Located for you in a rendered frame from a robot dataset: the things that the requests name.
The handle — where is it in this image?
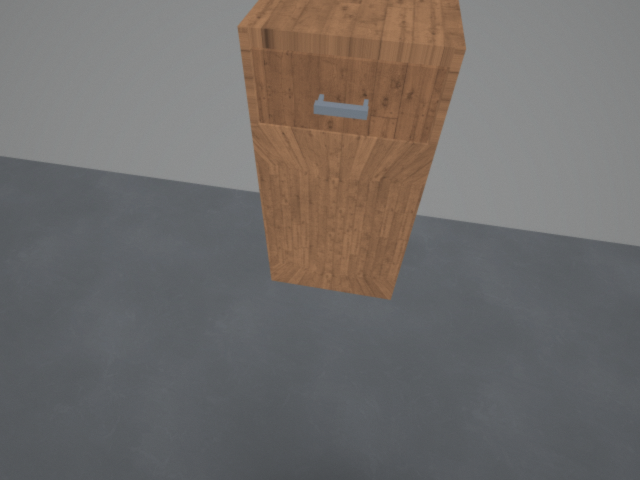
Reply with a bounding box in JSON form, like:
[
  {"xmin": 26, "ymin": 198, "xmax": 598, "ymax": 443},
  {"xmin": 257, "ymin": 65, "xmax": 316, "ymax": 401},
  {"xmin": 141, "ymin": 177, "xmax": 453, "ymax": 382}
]
[{"xmin": 314, "ymin": 94, "xmax": 369, "ymax": 120}]

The drawer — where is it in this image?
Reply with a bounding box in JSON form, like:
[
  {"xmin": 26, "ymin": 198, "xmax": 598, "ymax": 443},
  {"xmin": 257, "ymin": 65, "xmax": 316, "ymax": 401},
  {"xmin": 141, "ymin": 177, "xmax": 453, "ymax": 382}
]
[{"xmin": 252, "ymin": 47, "xmax": 447, "ymax": 143}]

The cabinet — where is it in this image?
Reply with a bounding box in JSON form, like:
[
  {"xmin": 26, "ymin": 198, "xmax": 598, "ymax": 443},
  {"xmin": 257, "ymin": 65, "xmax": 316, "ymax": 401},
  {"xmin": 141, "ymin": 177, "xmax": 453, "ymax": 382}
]
[{"xmin": 237, "ymin": 0, "xmax": 466, "ymax": 300}]

